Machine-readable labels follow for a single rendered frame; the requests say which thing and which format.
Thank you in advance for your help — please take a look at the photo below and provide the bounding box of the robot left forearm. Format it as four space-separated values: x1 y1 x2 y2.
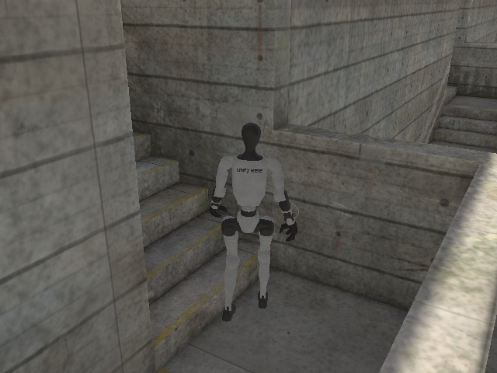
210 186 222 209

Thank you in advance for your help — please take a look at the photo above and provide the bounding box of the robot right shin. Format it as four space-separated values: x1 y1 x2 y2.
259 250 270 298

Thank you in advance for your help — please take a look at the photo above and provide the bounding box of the left robot foot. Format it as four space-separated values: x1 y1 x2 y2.
222 304 236 322

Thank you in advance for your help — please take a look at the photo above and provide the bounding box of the left robot upper arm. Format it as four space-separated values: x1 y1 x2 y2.
214 156 234 198

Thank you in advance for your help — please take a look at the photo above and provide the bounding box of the robot right forearm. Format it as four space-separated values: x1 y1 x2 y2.
279 190 295 225

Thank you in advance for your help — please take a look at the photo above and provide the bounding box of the right robot hand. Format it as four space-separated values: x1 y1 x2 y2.
280 222 297 242

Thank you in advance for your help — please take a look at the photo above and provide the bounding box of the right robot upper arm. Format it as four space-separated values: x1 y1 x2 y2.
266 158 286 202

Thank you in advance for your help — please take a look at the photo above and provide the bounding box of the left robot hand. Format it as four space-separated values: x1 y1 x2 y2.
210 205 228 218

